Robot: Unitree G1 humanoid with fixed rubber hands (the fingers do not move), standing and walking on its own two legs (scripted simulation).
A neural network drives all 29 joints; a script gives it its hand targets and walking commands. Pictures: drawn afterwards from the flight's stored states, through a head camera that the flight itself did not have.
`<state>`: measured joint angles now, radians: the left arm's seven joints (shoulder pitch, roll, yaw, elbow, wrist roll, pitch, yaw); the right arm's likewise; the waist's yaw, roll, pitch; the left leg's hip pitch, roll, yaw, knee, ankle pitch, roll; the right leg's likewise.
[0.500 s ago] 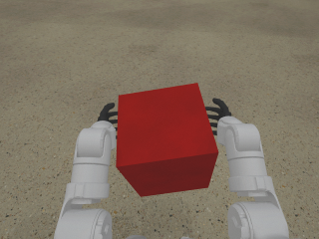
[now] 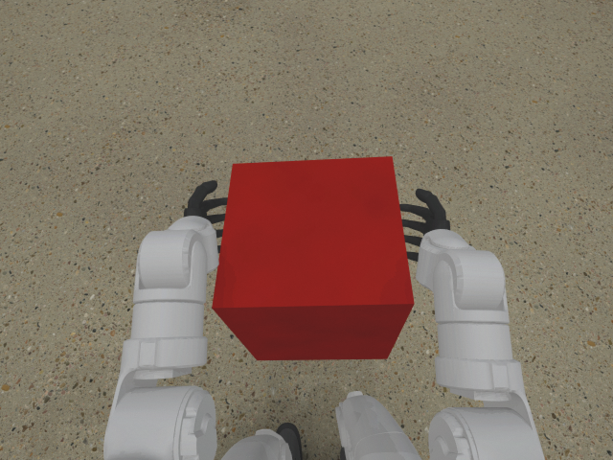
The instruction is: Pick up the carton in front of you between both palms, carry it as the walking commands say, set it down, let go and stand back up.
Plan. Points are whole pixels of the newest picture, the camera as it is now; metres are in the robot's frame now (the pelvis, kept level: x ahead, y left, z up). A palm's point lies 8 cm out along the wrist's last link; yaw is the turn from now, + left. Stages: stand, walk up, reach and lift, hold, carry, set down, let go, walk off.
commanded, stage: carry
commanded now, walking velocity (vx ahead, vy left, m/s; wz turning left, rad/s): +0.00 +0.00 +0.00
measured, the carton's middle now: (316, 270) +0.36 -0.03 -0.05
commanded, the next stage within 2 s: none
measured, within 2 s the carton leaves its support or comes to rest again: neither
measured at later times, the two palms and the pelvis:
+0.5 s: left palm (142, 111) +0.51 +0.17 +0.13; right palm (383, 91) +0.52 -0.13 +0.14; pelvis +0.16 -0.01 +0.01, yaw +1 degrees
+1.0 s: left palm (147, 116) +0.49 +0.16 +0.14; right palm (395, 106) +0.49 -0.14 +0.14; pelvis +0.14 +0.01 +0.01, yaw +0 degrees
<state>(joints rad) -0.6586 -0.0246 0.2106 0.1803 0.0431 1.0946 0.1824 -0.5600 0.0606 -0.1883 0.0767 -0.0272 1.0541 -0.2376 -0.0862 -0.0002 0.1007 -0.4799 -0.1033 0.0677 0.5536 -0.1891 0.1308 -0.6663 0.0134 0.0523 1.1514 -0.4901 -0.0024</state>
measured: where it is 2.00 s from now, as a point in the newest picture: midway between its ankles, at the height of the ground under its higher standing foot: (295, 375)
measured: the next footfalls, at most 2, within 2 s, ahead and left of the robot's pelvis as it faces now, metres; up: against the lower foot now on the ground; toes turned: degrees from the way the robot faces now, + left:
right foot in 0.14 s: +0.21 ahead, -0.11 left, +0.00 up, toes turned +0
left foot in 0.40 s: +0.20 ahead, +0.10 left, +0.00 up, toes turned +1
